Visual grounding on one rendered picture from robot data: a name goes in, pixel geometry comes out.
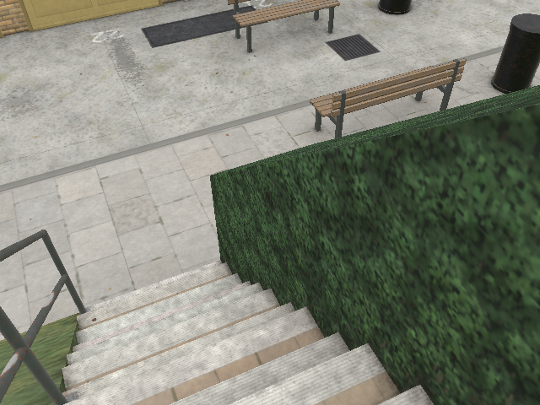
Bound stairs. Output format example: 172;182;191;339
62;260;434;405

